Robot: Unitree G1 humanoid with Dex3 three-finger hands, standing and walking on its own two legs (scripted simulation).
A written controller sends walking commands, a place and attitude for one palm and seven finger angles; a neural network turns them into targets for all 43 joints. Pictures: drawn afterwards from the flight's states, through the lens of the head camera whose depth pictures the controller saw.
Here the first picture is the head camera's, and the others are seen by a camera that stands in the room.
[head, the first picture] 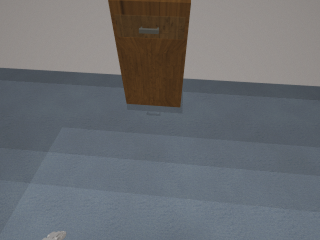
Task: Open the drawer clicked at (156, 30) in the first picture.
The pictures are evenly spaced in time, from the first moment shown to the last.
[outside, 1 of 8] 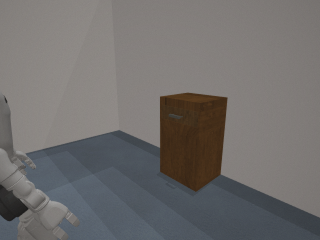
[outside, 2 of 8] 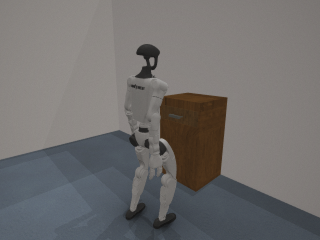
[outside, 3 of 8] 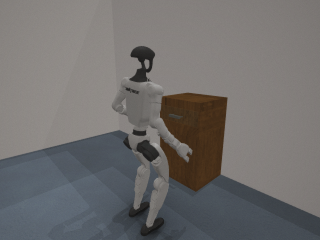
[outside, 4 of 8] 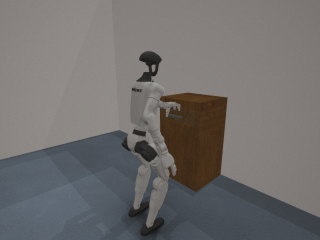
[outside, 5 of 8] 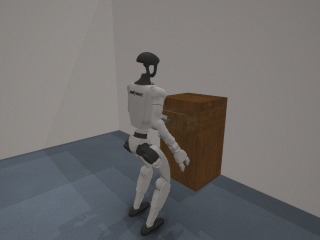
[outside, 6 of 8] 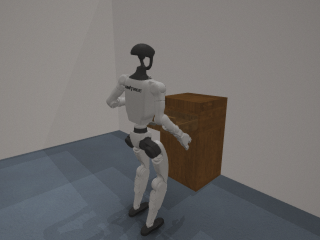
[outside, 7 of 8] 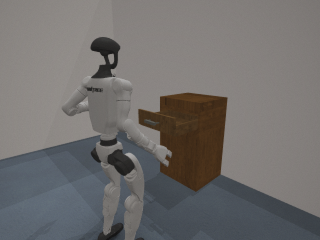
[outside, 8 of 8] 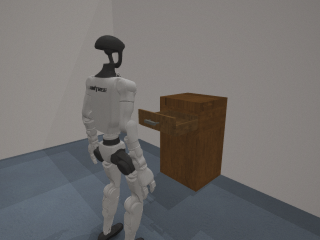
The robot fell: no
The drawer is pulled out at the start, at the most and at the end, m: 0.00 0.30 0.30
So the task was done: yes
